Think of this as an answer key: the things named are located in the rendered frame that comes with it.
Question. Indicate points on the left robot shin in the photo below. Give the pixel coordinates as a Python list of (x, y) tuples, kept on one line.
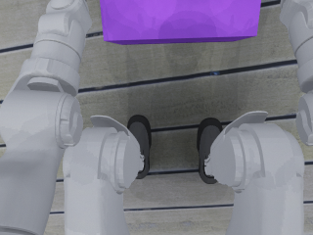
[(105, 121)]

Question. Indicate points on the right robot forearm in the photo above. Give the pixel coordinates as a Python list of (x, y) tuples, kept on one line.
[(297, 17)]

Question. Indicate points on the robot right upper arm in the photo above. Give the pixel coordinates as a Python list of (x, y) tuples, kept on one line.
[(304, 118)]

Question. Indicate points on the robot shin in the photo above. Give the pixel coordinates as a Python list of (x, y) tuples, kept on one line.
[(212, 164), (105, 121)]

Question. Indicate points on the robot left upper arm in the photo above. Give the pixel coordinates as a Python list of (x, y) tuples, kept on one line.
[(37, 126)]

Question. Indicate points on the carton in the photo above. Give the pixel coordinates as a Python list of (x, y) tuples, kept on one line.
[(136, 22)]

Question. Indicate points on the right robot shin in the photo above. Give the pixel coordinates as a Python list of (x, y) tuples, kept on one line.
[(212, 164)]

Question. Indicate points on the left robot forearm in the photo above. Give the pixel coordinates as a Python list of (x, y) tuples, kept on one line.
[(57, 50)]

